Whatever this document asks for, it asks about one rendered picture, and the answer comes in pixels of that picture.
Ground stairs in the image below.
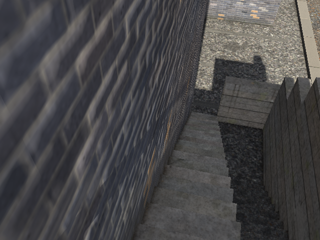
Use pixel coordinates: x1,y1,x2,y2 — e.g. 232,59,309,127
132,111,241,240

